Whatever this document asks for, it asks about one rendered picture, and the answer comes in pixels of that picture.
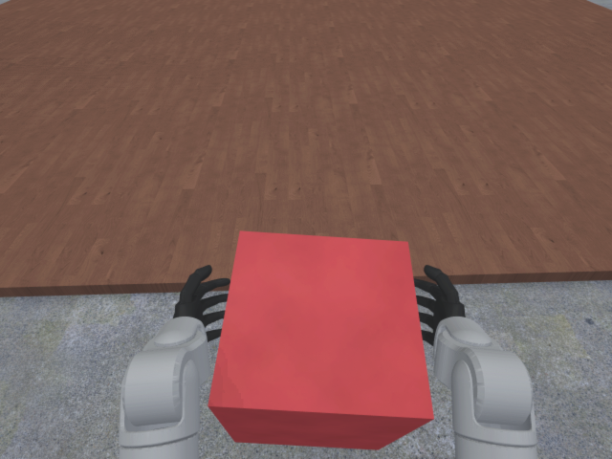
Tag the carton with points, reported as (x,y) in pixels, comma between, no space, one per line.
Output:
(321,344)

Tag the left robot forearm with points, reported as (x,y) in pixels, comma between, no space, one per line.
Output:
(160,393)

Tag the robot right hand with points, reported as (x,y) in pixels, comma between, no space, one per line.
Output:
(446,305)

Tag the right robot forearm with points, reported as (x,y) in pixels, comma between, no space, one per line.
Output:
(493,412)

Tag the robot left hand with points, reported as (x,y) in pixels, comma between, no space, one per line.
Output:
(191,304)

